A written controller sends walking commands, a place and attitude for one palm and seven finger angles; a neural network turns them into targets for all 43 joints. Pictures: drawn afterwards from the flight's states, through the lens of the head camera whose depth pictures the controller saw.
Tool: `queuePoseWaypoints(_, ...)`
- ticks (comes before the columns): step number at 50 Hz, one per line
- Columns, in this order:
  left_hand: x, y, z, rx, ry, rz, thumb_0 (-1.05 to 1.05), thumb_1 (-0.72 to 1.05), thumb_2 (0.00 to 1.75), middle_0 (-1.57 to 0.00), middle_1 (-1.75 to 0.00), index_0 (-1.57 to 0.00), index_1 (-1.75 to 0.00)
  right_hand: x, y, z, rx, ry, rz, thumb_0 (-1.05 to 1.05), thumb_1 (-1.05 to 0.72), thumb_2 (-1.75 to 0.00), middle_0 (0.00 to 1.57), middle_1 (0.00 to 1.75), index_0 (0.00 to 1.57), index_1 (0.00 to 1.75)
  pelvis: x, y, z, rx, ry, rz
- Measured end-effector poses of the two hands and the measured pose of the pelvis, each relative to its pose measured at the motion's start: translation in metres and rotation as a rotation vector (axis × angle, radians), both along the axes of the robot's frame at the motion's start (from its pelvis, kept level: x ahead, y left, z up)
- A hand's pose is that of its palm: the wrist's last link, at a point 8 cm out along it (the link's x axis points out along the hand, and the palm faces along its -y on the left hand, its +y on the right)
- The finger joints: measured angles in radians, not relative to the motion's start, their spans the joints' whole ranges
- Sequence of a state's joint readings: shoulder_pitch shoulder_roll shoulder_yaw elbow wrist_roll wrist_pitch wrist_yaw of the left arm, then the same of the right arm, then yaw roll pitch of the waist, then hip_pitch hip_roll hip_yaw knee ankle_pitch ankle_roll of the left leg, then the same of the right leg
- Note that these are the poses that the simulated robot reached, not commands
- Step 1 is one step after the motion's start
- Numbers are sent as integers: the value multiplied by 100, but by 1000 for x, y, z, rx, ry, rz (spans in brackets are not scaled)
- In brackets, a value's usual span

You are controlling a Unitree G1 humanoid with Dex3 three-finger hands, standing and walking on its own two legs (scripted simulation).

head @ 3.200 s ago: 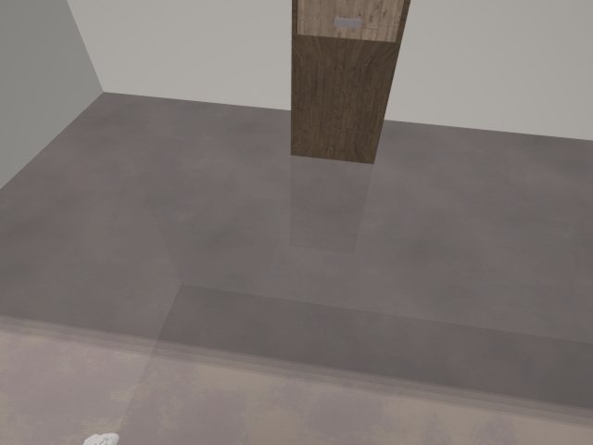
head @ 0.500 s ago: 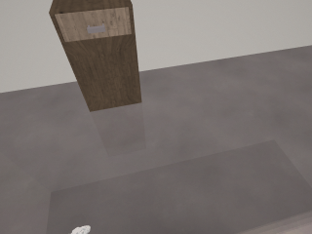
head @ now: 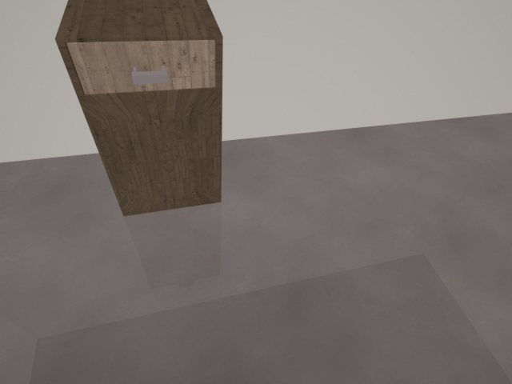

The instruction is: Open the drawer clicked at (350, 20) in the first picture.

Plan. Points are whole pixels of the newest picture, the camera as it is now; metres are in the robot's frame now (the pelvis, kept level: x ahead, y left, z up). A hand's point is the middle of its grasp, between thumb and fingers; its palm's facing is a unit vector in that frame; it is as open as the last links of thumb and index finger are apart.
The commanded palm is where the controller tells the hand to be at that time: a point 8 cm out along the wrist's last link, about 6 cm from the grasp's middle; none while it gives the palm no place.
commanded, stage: walk to a spot facing it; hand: left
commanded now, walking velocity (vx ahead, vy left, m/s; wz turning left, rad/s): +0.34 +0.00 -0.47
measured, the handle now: (149, 73) +0.95 +0.39 -0.03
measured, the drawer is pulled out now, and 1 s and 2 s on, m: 0.00 0.00 0.00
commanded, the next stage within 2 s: turn to face it in 0.26 s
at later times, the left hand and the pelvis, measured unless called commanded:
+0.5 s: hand (217, 270) +0.38 +0.10 -0.17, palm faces -0.21 -0.95 -0.21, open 7.4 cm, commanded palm none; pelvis +0.21 -0.05 -0.02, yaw -10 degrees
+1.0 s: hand (174, 284) +0.34 +0.18 -0.17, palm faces +0.12 -0.97 -0.23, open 7.4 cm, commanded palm none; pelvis +0.29 -0.03 +0.00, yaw +5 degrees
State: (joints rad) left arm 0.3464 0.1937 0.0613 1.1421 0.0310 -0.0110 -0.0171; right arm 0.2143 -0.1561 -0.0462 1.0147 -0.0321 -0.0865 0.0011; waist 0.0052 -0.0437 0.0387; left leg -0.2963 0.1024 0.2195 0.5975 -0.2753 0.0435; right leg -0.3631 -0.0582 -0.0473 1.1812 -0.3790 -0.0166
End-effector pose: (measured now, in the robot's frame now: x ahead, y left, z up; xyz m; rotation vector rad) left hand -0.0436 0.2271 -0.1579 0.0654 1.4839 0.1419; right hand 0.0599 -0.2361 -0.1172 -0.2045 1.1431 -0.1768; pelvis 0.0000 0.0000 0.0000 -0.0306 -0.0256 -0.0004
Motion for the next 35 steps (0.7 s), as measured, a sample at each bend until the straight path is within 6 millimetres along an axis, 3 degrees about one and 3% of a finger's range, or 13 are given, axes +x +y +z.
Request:
queuePoseWaypoints(5, 95, 11, 15, 13, -123, -49, 1, 91, 90, -20, -30, -19, -30, -14, 16, 1, 24, 112, -88, 0, -94, -90, 20, 30, 20, 30, 42, 8, 12, 13, 6, -37)
queuePoseWaypoints(11, 206, 4, 24, 23, -218, -140, 1, 92, 90, -19, -30, -19, -30, -34, 35, -7, 92, 260, -206, 0, -92, -90, 20, 30, 20, 30, 92, 5, 12, 29, 7, -91)
queuePoseWaypoints(16, 303, -22, 27, 27, -275, -251, 1, 92, 90, -19, -29, -19, -30, -39, 43, -17, 153, 371, -308, 0, -91, -90, 20, 30, 20, 30, 137, -10, 4, 38, 8, -143)
queuePoseWaypoints(20, 378, -53, 21, 36, -349, -338, 1, 91, 90, -19, -30, -19, -30, -26, 33, -31, 189, 440, -374, 0, -91, -90, 20, 30, 20, 30, 178, -32, -12, 35, 6, -182)
queuePoseWaypoints(22, 404, -66, 15, 48, -400, -347, 1, 91, 90, -20, -30, -19, -30, -10, 21, -41, 198, 454, -384, 1, -91, -90, 20, 30, 20, 30, 196, -45, -21, 46, 4, -182)
queuePoseWaypoints(24, 418, -76, 17, 50, -416, -343, 0, 91, 90, -20, -30, -20, -30, 16, 5, -45, 183, 429, -374, 1, -91, -90, 20, 30, 20, 30, 207, -51, -21, 35, -6, -179)
queuePoseWaypoints(29, 422, -90, 26, 45, -375, -319, 0, 91, 90, -20, -30, -20, -30, 106, -33, -38, 126, 266, -305, 1, -91, -90, 19, 30, 20, 29, 231, -58, -6, 25, -3, -148)
queuePoseWaypoints(35, 434, -78, 33, 53, -398, -212, -1, 93, 90, -20, -30, -20, -30, 197, -51, -23, 88, 139, -179, 0, -91, -90, 19, 30, 20, 29, 254, -57, 2, 21, 8, -69)
